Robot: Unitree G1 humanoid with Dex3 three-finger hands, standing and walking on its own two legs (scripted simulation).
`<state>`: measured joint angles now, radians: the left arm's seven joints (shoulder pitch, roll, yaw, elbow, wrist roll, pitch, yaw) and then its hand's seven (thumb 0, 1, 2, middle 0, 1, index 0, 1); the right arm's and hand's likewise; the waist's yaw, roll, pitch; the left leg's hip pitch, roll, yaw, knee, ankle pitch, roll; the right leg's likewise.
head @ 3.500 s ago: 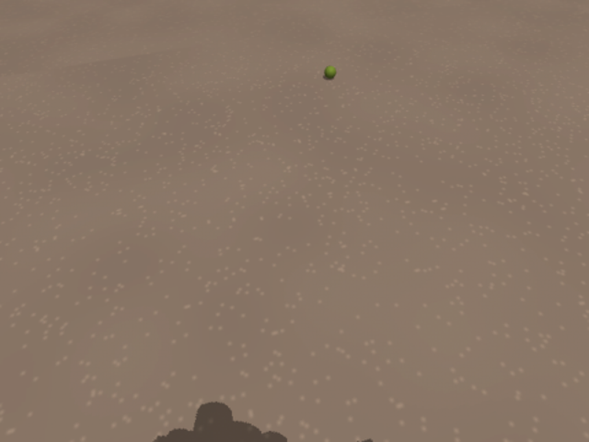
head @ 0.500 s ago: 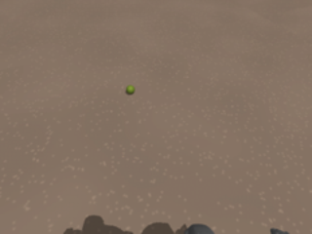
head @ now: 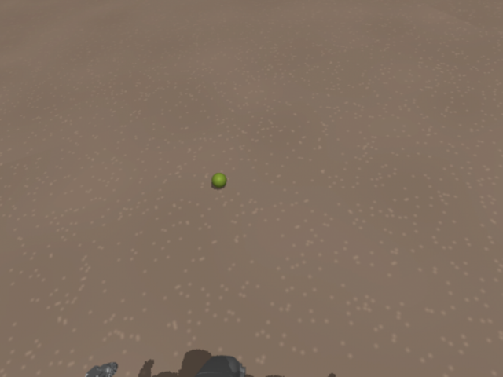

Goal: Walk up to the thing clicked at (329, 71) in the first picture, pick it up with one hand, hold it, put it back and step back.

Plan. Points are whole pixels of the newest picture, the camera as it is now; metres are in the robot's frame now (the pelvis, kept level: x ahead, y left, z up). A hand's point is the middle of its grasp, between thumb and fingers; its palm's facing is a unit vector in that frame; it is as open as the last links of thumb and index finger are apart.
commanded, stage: walk up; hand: left
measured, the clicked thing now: (219, 180) +1.11 +0.31 -0.74
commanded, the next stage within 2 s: none
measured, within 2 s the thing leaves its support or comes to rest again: neither
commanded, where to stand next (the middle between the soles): +0.76 +0.09 m, yaw -2 degrees
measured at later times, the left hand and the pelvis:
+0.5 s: hand (103, 332) +0.22 +0.35 -0.16, palm faces -0.02 -0.95 -0.32, open 7.4 cm; pelvis +0.19 +0.07 +0.00, yaw +1 degrees
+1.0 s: hand (152, 215) +0.47 +0.30 -0.12, palm faces -0.03 -0.91 -0.41, open 7.4 cm; pelvis +0.37 +0.04 +0.00, yaw -1 degrees
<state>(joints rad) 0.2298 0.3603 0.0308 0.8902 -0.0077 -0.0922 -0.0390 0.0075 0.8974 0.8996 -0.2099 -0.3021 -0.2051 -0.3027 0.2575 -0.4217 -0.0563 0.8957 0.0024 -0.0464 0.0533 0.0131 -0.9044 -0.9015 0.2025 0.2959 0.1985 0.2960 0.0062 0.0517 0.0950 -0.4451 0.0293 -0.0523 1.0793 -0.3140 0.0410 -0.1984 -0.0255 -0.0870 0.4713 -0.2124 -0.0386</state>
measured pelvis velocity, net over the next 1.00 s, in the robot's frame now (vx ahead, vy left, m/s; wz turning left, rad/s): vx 0.37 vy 0.04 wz -0.02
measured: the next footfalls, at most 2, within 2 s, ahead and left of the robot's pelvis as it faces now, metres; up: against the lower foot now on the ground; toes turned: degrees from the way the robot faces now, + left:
left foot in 0.26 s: +0.27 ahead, +0.17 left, +0.00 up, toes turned +7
right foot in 0.80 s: +0.46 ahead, -0.08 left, +0.00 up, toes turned -6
